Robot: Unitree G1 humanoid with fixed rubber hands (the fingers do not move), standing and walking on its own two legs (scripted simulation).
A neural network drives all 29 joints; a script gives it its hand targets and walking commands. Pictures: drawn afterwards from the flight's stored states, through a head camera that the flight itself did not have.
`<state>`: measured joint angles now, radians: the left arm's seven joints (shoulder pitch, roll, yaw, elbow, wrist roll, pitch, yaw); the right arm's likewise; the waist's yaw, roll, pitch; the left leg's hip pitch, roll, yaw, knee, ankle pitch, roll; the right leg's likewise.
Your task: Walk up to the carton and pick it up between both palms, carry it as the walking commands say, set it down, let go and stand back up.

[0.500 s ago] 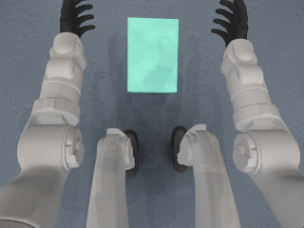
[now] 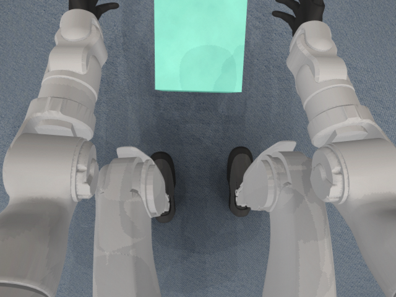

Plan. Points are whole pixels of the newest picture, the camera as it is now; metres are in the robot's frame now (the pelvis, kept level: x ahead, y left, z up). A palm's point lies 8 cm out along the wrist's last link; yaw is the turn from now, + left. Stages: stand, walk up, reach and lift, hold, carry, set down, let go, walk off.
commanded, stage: reach and lift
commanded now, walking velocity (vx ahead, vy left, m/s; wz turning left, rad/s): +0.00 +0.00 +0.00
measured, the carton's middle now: (198, 34) +0.53 +0.01 -0.32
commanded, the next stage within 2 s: none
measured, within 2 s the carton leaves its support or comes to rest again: leaves its support in 1.68 s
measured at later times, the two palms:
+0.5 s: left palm (103, 25) +0.53 +0.19 -0.25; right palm (288, 25) +0.54 -0.16 -0.24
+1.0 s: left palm (116, 25) +0.53 +0.16 -0.25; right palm (274, 27) +0.53 -0.14 -0.24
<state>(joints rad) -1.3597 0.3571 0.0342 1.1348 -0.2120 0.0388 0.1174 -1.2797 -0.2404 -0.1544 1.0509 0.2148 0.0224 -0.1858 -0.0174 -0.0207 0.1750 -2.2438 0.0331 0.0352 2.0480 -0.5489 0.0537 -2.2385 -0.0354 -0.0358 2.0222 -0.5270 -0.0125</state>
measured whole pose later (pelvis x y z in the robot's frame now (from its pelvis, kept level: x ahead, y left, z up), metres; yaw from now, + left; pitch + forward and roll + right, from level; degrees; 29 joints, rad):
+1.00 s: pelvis -0.01 +0.00 -0.05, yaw +0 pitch +38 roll -1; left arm -1.54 0.36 -0.09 1.25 -0.29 -0.02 0.10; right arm -1.53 -0.27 -0.05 1.28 0.28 -0.05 -0.17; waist 0.00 -0.05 0.39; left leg -2.33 0.04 0.03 2.20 -0.54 0.05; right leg -2.33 -0.03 -0.04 2.18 -0.51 -0.02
